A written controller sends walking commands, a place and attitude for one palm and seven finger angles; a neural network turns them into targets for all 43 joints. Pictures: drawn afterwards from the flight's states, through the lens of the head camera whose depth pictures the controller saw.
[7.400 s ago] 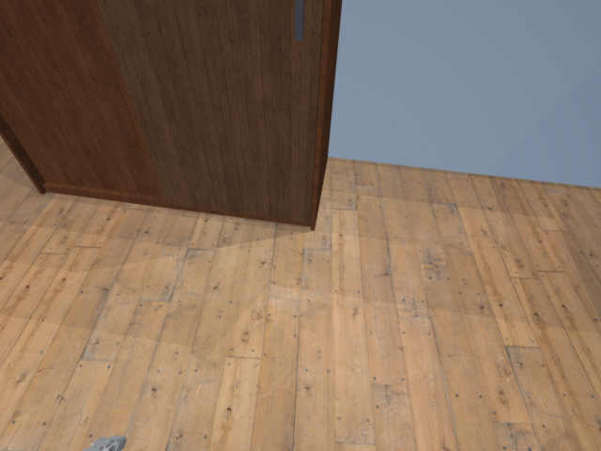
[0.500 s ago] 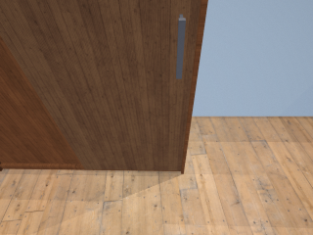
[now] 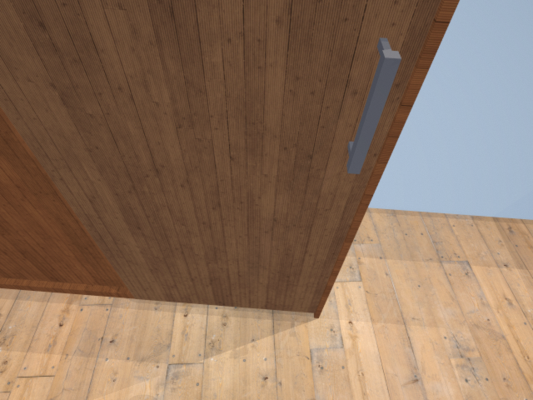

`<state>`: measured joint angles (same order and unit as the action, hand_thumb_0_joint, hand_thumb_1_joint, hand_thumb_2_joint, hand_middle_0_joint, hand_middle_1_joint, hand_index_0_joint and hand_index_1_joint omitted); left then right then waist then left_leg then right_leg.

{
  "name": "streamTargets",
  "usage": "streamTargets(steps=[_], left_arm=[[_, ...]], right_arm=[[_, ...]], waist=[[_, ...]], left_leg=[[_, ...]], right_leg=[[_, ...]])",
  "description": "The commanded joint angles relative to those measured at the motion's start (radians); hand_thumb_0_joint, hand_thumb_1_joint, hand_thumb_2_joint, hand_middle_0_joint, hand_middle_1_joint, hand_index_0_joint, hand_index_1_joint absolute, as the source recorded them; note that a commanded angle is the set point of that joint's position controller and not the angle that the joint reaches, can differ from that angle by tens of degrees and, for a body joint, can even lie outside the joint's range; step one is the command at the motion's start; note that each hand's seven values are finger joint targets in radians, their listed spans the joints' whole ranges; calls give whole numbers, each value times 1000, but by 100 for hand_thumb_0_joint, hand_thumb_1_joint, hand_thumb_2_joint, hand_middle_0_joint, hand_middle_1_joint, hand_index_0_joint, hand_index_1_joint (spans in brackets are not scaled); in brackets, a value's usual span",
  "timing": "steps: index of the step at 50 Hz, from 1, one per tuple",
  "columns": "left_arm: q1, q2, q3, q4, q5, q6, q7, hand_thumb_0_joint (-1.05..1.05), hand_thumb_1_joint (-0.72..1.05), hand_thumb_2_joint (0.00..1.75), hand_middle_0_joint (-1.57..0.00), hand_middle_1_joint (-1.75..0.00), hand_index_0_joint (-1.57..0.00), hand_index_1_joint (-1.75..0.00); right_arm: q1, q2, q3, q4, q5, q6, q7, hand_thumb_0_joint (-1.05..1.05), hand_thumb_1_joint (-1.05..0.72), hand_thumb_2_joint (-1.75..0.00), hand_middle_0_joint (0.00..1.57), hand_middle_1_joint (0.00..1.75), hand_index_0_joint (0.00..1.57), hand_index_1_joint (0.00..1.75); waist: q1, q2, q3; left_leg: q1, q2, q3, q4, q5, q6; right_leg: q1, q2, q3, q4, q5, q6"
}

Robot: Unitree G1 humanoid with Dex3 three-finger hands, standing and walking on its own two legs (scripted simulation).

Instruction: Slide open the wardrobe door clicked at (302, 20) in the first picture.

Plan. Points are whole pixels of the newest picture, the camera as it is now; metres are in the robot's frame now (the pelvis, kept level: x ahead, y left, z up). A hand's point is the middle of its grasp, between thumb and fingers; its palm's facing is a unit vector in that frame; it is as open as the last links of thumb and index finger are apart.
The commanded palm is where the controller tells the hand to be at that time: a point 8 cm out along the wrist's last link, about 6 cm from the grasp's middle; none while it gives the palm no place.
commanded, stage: come to a stop and stand still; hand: right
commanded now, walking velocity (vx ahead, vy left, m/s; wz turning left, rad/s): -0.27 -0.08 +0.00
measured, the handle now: (367, 112) +0.49 -0.10 +0.19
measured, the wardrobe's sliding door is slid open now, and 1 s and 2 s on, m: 0.00 0.00 0.00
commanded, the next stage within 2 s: look again from close up in 1.88 s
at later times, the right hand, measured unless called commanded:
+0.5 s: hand out of the picture +0.02 -0.19 -0.18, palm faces +0.02 +0.96 -0.27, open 7.4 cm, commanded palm none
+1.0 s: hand out of the picture -0.05 -0.20 -0.17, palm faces +0.06 +0.97 -0.22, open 7.4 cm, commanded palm none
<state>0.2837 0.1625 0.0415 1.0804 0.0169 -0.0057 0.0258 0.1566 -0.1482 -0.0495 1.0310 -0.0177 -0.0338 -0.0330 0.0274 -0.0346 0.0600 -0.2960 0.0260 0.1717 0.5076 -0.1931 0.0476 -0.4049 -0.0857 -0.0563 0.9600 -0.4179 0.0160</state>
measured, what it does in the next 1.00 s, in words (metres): steps on the spot: right foot, then left foot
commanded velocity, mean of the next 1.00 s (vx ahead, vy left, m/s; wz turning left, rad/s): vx -0.05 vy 0.01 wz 0.00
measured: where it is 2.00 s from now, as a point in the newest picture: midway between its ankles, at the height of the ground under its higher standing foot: outside the picture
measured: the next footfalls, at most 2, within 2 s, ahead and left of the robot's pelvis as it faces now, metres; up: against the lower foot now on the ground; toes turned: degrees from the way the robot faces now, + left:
right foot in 0.12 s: +0.12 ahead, -0.12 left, +0.00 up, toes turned -5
left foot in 0.42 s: +0.02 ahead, +0.14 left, +0.00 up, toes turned +4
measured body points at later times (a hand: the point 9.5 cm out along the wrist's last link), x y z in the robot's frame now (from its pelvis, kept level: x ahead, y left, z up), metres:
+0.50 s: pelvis -0.01 +0.01 -0.01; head +0.00 +0.02 +0.44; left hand +0.09 +0.25 -0.16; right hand +0.02 -0.24 -0.16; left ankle -0.02 +0.14 -0.73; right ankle +0.07 -0.11 -0.73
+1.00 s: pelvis -0.07 -0.01 +0.00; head -0.10 -0.02 +0.44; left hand -0.09 +0.22 -0.16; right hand -0.05 -0.25 -0.16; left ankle -0.02 +0.13 -0.73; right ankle +0.07 -0.10 -0.73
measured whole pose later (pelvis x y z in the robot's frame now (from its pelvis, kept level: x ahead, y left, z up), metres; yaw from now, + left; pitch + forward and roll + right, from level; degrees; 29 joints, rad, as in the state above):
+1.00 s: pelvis -0.07 -0.01 +0.00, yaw -1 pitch -4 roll +2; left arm 0.39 0.15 0.03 1.00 0.03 0.05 0.01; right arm 0.36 -0.19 -0.04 0.94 -0.02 0.02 -0.03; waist 0.03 -0.01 -0.01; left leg -0.29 0.00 0.03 0.61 -0.37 0.03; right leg -0.42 0.01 0.03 0.56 -0.21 -0.03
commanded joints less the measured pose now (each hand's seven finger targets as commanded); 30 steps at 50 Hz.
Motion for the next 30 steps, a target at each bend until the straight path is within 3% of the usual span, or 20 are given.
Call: streamTargets(steps=[1,4,5,6,7,8,10,12,15,18,19,20,21,22,23,24,25,27,29,30], left_arm=[[116,-18,-10,-15,-10,11,-2,0,90,90,-20,-30,-20,-30],[88,34,13,-36,-6,22,-1,0,90,90,-20,-30,-20,-30],[90,61,17,-46,-5,17,-3,0,90,90,-20,-30,-20,-30],[58,108,22,-72,2,12,-1,0,90,90,-20,-30,-20,-30],[18,148,26,-91,6,9,3,0,90,90,-20,-30,-20,-30],[-12,155,27,-104,8,7,11,0,90,90,-20,-30,-20,-30],[-80,155,25,-124,10,3,20,0,90,90,-20,-30,-20,-30],[-104,167,32,-137,10,9,18,0,90,90,-20,-30,-20,-30],[-92,171,43,-136,8,16,15,0,90,90,-20,-30,-20,-30],[-90,176,50,-128,6,23,5,0,90,90,-20,-30,-20,-30],[-145,219,60,-170,-18,5,11,0,90,90,-20,-30,-20,-30],[-139,171,45,-211,-16,0,8,0,90,90,-20,-30,-20,-30],[-40,64,31,-233,-14,5,-11,0,90,90,-20,-30,-20,-30],[-55,65,29,-243,-4,12,-16,0,90,90,-20,-30,-20,-30],[-77,60,32,-244,-4,19,-20,0,90,90,-20,-30,-20,-30],[-87,62,32,-255,-5,23,-19,0,90,90,-20,-30,-20,-30],[-57,68,32,-253,-4,23,-19,0,90,90,-20,-30,-20,-30],[-19,76,27,-237,-4,20,-21,0,90,90,-20,-30,-20,-30],[-12,116,31,-241,6,25,-23,0,90,90,-20,-30,-20,-30],[-5,132,31,-246,10,26,-23,0,90,90,-20,-30,-20,-30]], right_arm=[[64,-139,-10,-27,-4,7,-7,0,-90,-90,20,30,20,30],[59,-152,-21,-42,3,35,-7,0,-90,-90,20,30,20,30],[62,-139,-20,-52,1,44,-5,0,-90,-90,20,30,20,30],[83,-114,-20,-69,4,52,-5,0,-90,-90,20,30,20,30],[90,-91,-13,-73,9,62,-8,0,-90,-90,20,30,20,30],[87,-108,-16,-74,8,69,-9,0,-90,-90,20,30,20,30],[114,-108,-19,-61,2,66,-6,0,-90,-90,20,30,20,30],[134,-95,-19,-59,4,64,-4,0,-90,-90,20,30,20,30],[119,-88,-14,-75,3,63,-1,0,-90,-90,20,30,20,30],[154,-72,-7,-70,4,59,-1,0,-90,-90,20,30,20,30],[255,-105,16,-38,7,45,-28,0,-90,-90,20,30,20,30],[268,-143,7,-57,-11,18,-20,0,-90,-90,20,30,20,30],[183,-201,-9,-104,-19,14,-21,0,-90,-90,20,30,20,30],[165,-202,6,-130,-25,7,-19,0,-90,-90,20,30,20,30],[157,-192,-5,-141,-25,4,-26,0,-90,-90,20,30,20,30],[143,-203,-10,-147,-18,3,-30,0,-90,-90,20,30,20,30],[113,-208,-12,-160,-16,4,-31,0,-90,-90,20,30,20,30],[102,-195,-5,-174,-9,21,-25,0,-90,-90,20,30,20,30],[134,-170,-2,-181,-12,45,-20,0,-90,-90,20,30,20,30],[158,-165,-1,-184,-14,49,-20,0,-90,-90,20,30,20,30]], waist=[[-17,140,-87],[-5,163,-47],[0,72,-46],[-16,-51,-26],[-21,-239,-18],[-17,-234,-26],[-45,-142,-57],[-40,-99,-112],[-19,-80,-127],[-18,-132,-151],[-73,-10,-181],[-90,97,-139],[-1,382,-137],[-20,254,-138],[-14,190,-156],[-11,238,-131],[10,196,-118],[20,109,-36],[3,-28,79],[-7,-47,103]], left_leg=[[34,229,-163,-129,459,110],[-57,226,-181,-77,263,69],[-81,187,-158,-19,173,39],[-100,104,-110,49,54,-16],[-49,24,-51,200,-171,-60],[-45,4,-106,375,-360,-64],[-100,15,-176,501,-371,-59],[-136,8,-174,517,-344,-73],[-122,12,-154,414,-351,-80],[-25,7,-117,220,-281,-76],[-50,53,-239,-23,-132,-46],[55,92,-237,-231,280,-56],[143,246,-376,-128,500,28],[119,267,-326,-54,545,91],[125,224,-343,-24,510,99],[101,226,-357,-9,452,102],[55,212,-318,2,353,95],[-132,152,-271,-12,-11,44],[-204,55,-230,-19,-402,8],[-151,23,-196,-1,-415,-7]], right_leg=[[119,24,-14,-266,110,25],[234,21,-16,-420,266,21],[259,-23,33,-465,397,1],[223,-130,149,-530,560,-55],[136,-239,265,-649,655,-130],[108,-280,320,-699,673,-195],[173,-262,265,-623,776,-228],[263,-241,194,-579,810,-222],[298,-233,180,-571,780,-218],[283,-205,166,-576,662,-192],[291,-192,127,-325,749,-114],[210,-70,62,-213,603,-67],[-22,54,-12,-193,68,-12],[9,72,-1,-181,-4,1],[7,87,-1,-165,8,-10],[0,83,9,-172,31,-18],[46,78,8,-225,88,-23],[173,63,22,-356,181,-31],[63,2,143,-479,-23,-66],[-28,-19,190,-539,-101,-81]])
